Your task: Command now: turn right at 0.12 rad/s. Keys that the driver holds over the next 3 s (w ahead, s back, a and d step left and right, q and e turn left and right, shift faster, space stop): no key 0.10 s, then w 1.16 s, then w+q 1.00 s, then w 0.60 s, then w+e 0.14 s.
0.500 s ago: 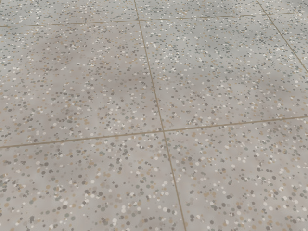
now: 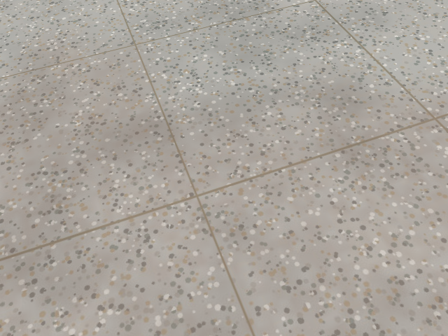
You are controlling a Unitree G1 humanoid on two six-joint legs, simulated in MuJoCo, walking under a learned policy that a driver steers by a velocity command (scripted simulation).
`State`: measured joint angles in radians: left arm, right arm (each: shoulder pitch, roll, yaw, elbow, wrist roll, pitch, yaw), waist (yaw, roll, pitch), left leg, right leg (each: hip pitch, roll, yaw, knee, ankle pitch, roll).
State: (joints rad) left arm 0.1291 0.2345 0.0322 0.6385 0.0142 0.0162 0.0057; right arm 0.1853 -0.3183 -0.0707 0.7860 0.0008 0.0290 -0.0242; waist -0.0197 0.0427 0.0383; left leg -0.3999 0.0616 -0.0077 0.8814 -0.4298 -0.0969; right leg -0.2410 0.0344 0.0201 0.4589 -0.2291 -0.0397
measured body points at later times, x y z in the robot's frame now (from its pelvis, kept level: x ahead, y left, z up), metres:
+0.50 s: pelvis +0.07 -0.01 +0.00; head +0.09 -0.02 +0.45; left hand +0.09 +0.27 -0.11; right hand +0.20 -0.27 -0.11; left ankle +0.07 +0.14 -0.67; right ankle +0.01 -0.10 -0.74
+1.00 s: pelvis +0.33 +0.07 +0.00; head +0.36 +0.08 +0.45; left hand +0.45 +0.35 -0.11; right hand +0.41 -0.21 -0.11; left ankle +0.36 +0.14 -0.74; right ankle +0.36 -0.10 -0.66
